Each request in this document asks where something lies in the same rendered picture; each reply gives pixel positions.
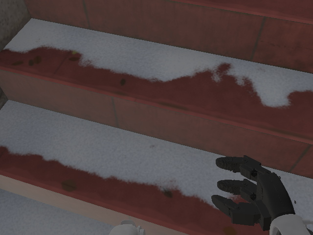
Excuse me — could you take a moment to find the robot right hand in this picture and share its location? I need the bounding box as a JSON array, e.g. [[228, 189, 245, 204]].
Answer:
[[211, 155, 296, 231]]

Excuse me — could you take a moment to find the left robot thigh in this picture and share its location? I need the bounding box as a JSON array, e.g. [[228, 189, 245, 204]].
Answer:
[[109, 224, 146, 235]]

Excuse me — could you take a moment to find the right robot forearm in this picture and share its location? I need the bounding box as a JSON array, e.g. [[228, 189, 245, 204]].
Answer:
[[269, 213, 313, 235]]

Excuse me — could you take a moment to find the left robot shin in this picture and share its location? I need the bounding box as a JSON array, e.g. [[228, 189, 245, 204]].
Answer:
[[120, 219, 136, 227]]

